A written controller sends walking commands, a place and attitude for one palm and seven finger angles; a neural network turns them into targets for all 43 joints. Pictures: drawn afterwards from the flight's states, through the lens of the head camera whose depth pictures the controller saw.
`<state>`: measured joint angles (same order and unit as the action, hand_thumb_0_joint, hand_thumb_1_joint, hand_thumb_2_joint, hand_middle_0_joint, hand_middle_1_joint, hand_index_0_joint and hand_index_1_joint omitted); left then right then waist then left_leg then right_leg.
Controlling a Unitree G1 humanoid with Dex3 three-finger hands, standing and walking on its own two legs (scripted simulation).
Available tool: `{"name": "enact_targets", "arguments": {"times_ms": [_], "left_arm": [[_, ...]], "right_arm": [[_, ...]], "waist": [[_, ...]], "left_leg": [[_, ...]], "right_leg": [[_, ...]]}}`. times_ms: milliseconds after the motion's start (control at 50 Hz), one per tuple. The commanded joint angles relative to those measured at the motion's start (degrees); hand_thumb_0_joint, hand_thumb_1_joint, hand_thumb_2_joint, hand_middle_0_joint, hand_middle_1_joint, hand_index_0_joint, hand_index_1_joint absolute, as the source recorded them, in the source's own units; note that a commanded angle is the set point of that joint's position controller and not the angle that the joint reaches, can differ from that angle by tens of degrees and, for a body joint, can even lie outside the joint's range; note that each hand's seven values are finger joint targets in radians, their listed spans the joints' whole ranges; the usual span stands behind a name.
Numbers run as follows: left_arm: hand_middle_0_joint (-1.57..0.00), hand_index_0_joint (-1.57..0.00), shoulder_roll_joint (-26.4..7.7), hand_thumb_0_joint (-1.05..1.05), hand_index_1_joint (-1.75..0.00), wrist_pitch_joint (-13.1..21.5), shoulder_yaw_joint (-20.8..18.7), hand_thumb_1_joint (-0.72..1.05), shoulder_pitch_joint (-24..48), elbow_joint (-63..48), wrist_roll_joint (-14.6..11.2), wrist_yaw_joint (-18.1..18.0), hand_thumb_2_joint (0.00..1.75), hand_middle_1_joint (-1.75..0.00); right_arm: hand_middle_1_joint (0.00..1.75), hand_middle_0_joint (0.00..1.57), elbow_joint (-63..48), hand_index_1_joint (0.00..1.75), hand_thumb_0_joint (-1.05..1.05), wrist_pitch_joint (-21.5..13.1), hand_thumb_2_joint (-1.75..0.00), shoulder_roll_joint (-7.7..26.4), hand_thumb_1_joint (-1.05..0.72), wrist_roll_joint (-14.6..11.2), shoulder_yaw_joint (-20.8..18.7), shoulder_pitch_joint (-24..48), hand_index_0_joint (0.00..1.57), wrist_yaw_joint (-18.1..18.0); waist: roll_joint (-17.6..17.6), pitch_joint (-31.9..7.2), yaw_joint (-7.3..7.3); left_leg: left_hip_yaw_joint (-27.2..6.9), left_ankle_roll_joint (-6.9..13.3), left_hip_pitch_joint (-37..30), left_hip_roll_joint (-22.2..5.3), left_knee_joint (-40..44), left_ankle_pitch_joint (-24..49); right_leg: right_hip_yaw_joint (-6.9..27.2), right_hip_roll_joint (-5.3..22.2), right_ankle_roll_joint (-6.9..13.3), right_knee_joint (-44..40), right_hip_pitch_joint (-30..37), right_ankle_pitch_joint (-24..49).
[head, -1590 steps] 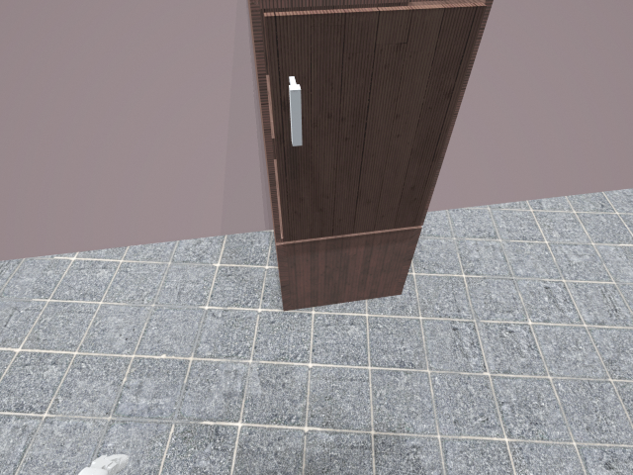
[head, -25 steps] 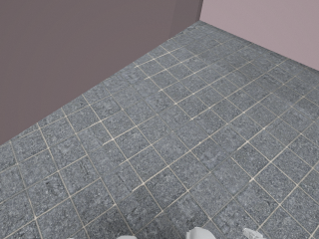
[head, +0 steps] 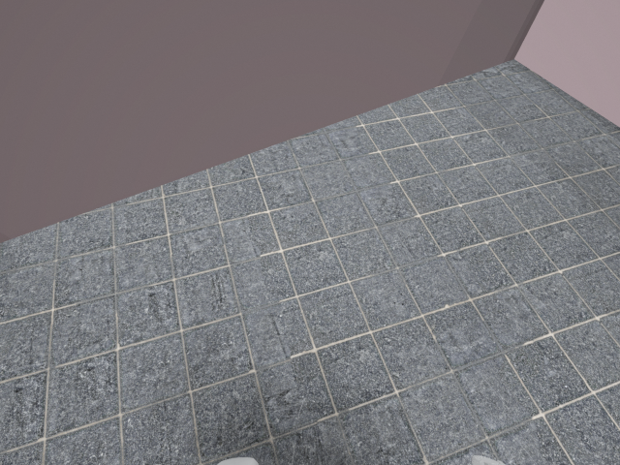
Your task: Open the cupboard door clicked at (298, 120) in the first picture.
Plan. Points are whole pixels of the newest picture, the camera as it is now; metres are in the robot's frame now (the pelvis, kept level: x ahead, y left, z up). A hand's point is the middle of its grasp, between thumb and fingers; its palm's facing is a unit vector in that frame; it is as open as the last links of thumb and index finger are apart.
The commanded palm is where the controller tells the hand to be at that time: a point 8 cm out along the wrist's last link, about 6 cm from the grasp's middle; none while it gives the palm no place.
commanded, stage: turn to face it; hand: left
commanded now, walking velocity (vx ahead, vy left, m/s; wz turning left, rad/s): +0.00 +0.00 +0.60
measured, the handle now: out of the picture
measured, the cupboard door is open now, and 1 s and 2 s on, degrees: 45 45 45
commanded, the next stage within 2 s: none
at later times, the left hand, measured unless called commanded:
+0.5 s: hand out of the picture +0.06 +0.18 -0.14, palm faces +0.27 -0.92 -0.28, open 7.4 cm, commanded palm none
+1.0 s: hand out of the picture -0.04 +0.22 -0.15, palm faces +0.58 -0.77 -0.26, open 7.4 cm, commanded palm none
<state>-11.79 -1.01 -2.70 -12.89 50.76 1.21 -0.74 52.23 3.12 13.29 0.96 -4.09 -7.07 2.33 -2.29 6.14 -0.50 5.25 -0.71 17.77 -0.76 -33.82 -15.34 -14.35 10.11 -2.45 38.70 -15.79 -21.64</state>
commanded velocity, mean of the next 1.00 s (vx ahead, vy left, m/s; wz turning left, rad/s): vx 0.00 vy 0.00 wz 0.60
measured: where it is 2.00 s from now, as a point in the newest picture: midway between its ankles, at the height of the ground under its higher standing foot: outside the picture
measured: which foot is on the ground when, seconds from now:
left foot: down 0.00-0.38, up 0.40-0.72, down 0.74-1.00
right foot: down 0.00-0.00, up 0.02-0.36, down 0.38-0.72, up 0.74-1.00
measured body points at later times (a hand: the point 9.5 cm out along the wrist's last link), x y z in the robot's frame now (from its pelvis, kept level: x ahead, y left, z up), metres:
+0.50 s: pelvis +0.01 -0.04 +0.01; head +0.06 -0.04 +0.46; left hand +0.04 +0.23 -0.12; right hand +0.14 -0.28 -0.14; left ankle -0.04 +0.08 -0.65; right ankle +0.03 -0.15 -0.72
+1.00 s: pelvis +0.01 -0.02 +0.01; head +0.04 +0.03 +0.46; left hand -0.07 +0.26 -0.13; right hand +0.23 -0.17 -0.12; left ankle -0.03 +0.08 -0.72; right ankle +0.09 -0.15 -0.66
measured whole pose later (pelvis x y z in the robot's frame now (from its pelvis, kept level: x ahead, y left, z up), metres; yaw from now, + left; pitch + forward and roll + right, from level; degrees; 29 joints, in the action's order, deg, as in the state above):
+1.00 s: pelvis +0.01 -0.02 +0.01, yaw +35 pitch +2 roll -1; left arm -14.8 -3.4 -4.4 -8.7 51.2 1.1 -0.8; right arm 52.4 1.8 12.0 1.7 -3.3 -8.9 0.5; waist -0.8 5.0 0.0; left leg -2.3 2.0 17.2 1.8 -28.9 -13.2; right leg -0.4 4.2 -5.0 56.5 -27.3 -23.6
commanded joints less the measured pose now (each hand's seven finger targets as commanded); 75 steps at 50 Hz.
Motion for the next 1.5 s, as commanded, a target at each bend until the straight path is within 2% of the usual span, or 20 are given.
{"name": "enact_targets", "arguments": {"times_ms": [0,80,300,320,360,460,600,660,680,700,720,780,860,1060,1100,1120,1140,1200,1400,1480], "left_arm": [[-0.2,-0.2,-6.9,0.0,-0.3,-0.29,-2.02,0.9,7.81,-7.66,0.04,-0.56,0.9,-0.3],[-0.2,-0.2,-6.43,0.0,-0.3,-0.61,-2.5,0.9,4.73,-3.42,-0.06,0.23,0.9,-0.3],[-0.2,-0.2,-6.32,0.0,-0.3,0.37,-2.39,0.9,0.41,-3.66,-0.65,-0.24,0.9,-0.3],[-0.2,-0.2,-7.81,0.0,-0.3,0.95,-2.88,0.9,-1.9,-3.37,-0.53,-0.55,0.9,-0.3],[-0.2,-0.2,-15.43,0.0,-0.3,1.49,-3.91,0.9,-3.42,-3.72,0.66,-1.17,0.9,-0.3],[-0.2,-0.2,-8.63,0.0,-0.3,1.78,-1.97,0.9,3.57,-5.08,0.01,-1.38,0.9,-0.3],[-0.2,-0.2,-12.35,0.0,-0.3,1.62,-3.48,0.9,-2.27,-2.53,0.62,-1.05,0.9,-0.3],[-0.2,-0.2,-12.67,0.0,-0.3,1.42,-3.89,0.9,-1.68,-2.18,0.03,-0.57,0.9,-0.3],[-0.2,-0.2,-11.7,0.0,-0.3,1.3,-3.72,0.9,-0.85,-2.63,-0.36,-0.33,0.9,-0.3],[-0.2,-0.2,-7.7,0.0,-0.3,0.95,-3.02,0.9,-0.58,-5.05,-0.83,0.18,0.9,-0.3],[-0.2,-0.2,-6.42,0.0,-0.3,0.33,-1.97,0.9,3.96,-7.32,-0.24,-0.24,0.9,-0.3],[-0.2,-0.2,-6.89,0.0,-0.3,-0.45,-2.37,0.9,6.86,-4.95,-0.21,-0.31,0.9,-0.3],[-0.2,-0.2,-6.33,0.0,-0.3,-0.86,-2.59,0.9,3.59,-2.9,-0.14,0.25,0.9,-0.3],[-0.2,-0.2,-6.22,0.0,-0.3,0.18,-2.33,0.9,1.78,-4.32,-0.71,-0.3,0.9,-0.3],[-0.2,-0.2,-10.07,0.0,-0.3,1.25,-3.35,0.9,-2.96,-3.42,-0.21,-0.97,0.9,-0.3],[-0.2,-0.2,-14.61,0.0,-0.3,1.6,-4.16,0.9,-3.66,-3.47,0.63,-1.32,0.9,-0.3],[-0.2,-0.2,-15.18,0.0,-0.3,1.3,-3.4,0.9,-2.38,-4.34,0.27,-1.29,0.9,-0.3],[-0.2,-0.2,-8.48,0.0,-0.3,1.53,-2.05,0.9,4.56,-5.35,-0.27,-1.46,0.9,-0.3],[-0.2,-0.2,-12.0,0.0,-0.3,1.72,-3.53,0.9,-3.84,-1.82,0.47,-1.18,0.9,-0.3],[-0.2,-0.2,-11.96,0.0,-0.3,1.39,-3.69,0.9,-1.4,-2.11,-0.38,-0.43,0.9,-0.3]], "right_arm": [[0.3,0.2,-1.08,0.3,0.0,-1.59,-0.9,15.0,-0.9,0.53,-3.73,-12.58,0.2,-2.18],[0.3,0.2,-3.65,0.3,0.0,-2.38,-0.9,10.97,-0.9,0.42,-2.38,-3.13,0.2,-3.2],[0.3,0.2,-4.26,0.3,0.0,-1.17,-0.9,10.93,-0.9,0.41,-3.1,-0.44,0.2,-2.65],[0.3,0.2,-4.73,0.3,0.0,-1.17,-0.9,9.58,-0.9,0.03,-2.96,-0.02,0.2,-2.5],[0.3,0.2,-6.65,0.3,0.0,-1.37,-0.9,5.29,-0.9,-0.39,-2.35,0.11,0.2,-1.81],[0.3,0.2,-3.52,0.3,0.0,0.39,-0.9,4.34,-0.9,-0.04,-1.78,0.01,0.2,-0.75],[0.3,0.2,-4.6,0.3,0.0,-0.36,-0.9,2.4,-0.9,-0.53,-0.58,4.51,0.2,-0.21],[0.3,0.2,-3.87,0.3,0.0,-1.15,-0.9,4.13,-0.9,-0.28,-0.86,0.13,0.2,-0.5],[0.3,0.2,-3.12,0.3,0.0,-1.6,-0.9,6.85,-0.9,-0.07,-1.67,-3.5,0.2,-0.54],[0.3,0.2,-2.73,0.3,0.0,-2.09,-0.9,13.87,-0.9,0.54,-3.52,-8.09,0.2,-1.06],[0.3,0.2,-1.34,0.3,0.0,-1.51,-0.9,16.76,-0.9,0.29,-4.1,-12.29,0.2,-1.61],[0.3,0.2,-3.09,0.3,0.0,-1.98,-0.9,12.42,-0.9,0.49,-2.97,-5.32,0.2,-3.16],[0.3,0.2,-3.57,0.3,0.0,-2.43,-0.9,10.84,-0.9,0.42,-2.08,-2.87,0.2,-3.16],[0.3,0.2,-3.94,0.3,0.0,-1.27,-0.9,10.93,-0.9,0.52,-3.05,-1.34,0.2,-2.7],[0.3,0.2,-4.78,0.3,0.0,-1.19,-0.9,7.69,-0.9,-0.29,-2.73,-0.38,0.2,-2.33],[0.3,0.2,-5.9,0.3,0.0,-1.33,-0.9,4.26,-0.9,-0.62,-2.24,-0.72,0.2,-2.02],[0.3,0.2,-6.18,0.3,0.0,-1.14,-0.9,6.12,-0.9,0.1,-2.45,-0.31,0.2,-1.66],[0.3,0.2,-2.98,0.3,0.0,0.24,-0.9,5.55,-0.9,0.21,-2.52,-1.21,0.2,-1.05],[0.3,0.2,-3.86,0.3,0.0,-0.45,-0.9,2.39,-0.9,-0.5,-0.37,4.84,0.2,-0.38],[0.3,0.2,-2.44,0.3,0.0,-1.4,-0.9,6.65,-0.9,0.01,-1.54,-3.49,0.2,-0.62]], "waist": [[14.11,-12.79,-6.61],[11.31,-9.37,-0.83],[10.76,-9.0,1.39],[6.87,-9.84,2.74],[-15.3,-9.05,3.98],[-9.18,-5.89,-0.46],[-9.83,-7.2,2.96],[-7.98,-9.91,0.33],[-1.14,-12.39,-2.02],[16.81,-15.58,-4.4],[17.38,-15.32,-6.32],[13.43,-9.85,-3.2],[9.1,-8.5,-0.51],[11.78,-9.51,0.73],[1.48,-10.45,3.41],[-14.42,-9.65,3.79],[-11.05,-7.83,3.26],[-9.53,-4.94,-0.84],[-9.95,-7.24,3.12],[-2.89,-11.7,-2.29]], "left_leg": [[-28.71,14.96,-16.97,-22.9,12.26,29.83],[-18.91,9.78,-9.48,-13.32,13.7,21.19],[-23.46,7.73,0.92,-8.55,8.73,15.48],[-22.46,5.44,5.02,-5.9,5.13,11.21],[-7.36,-1.45,18.66,5.77,-21.19,-20.34],[-5.93,-3.13,15.89,-0.6,-34.56,-9.75],[0.82,-2.47,7.62,0.47,-10.42,-11.26],[1.99,-1.13,-2.82,1.48,3.56,-1.47],[-2.1,0.51,-12.61,-1.8,9.27,8.72],[-24.36,9.1,-23.61,-18.22,9.77,31.51],[-28.99,15.26,-21.57,-24.87,10.56,40.94],[-23.53,11.91,-10.61,-16.98,13.12,22.96],[-18.67,9.66,-8.29,-12.19,14.1,20.68],[-25.38,8.7,-1.54,-9.01,9.52,18.29],[-21.36,3.76,10.07,-2.86,0.59,5.42],[-9.04,-1.25,18.93,6.24,-13.84,-14.8],[-9.38,-1.06,17.5,4.26,-26.96,-19.91],[-8.59,-2.45,17.35,-0.05,-38.54,-9.63],[0.9,-2.28,8.15,0.53,-9.69,-10.98],[-0.79,0.76,-12.62,-1.0,8.54,7.95]], "right_leg": [[11.87,-2.67,-2.34,26.84,-19.82,-15.84],[14.78,-3.47,-2.64,27.65,-17.6,-2.02],[11.38,-10.0,-1.34,-6.62,4.37,4.23],[13.25,-7.69,-0.68,-15.34,11.2,8.33],[35.98,18.15,10.26,-24.35,14.79,14.52],[15.36,8.32,8.6,-18.43,8.28,30.43],[9.94,10.77,8.02,-13.56,13.01,37.74],[6.31,9.84,4.52,-5.72,9.77,36.14],[3.96,8.34,1.83,3.1,3.2,30.45],[2.01,-0.3,-2.87,17.09,-13.98,-2.63],[8.49,-2.76,-2.47,25.04,-18.58,-18.66],[15.03,-2.38,-2.4,30.07,-19.19,-7.04],[14.37,-4.23,-2.79,24.39,-15.23,-1.54],[12.26,-10.0,-1.38,-3.25,1.69,1.72],[19.3,-2.24,0.75,-19.62,16.18,6.57],[35.05,13.76,7.64,-24.11,18.87,9.89],[34.45,18.7,11.82,-23.94,10.53,13.08],[20.13,8.98,9.03,-20.09,7.24,24.11],[9.32,10.96,8.0,-12.66,15.28,43.45],[3.51,8.67,2.05,3.07,3.73,34.34]]}}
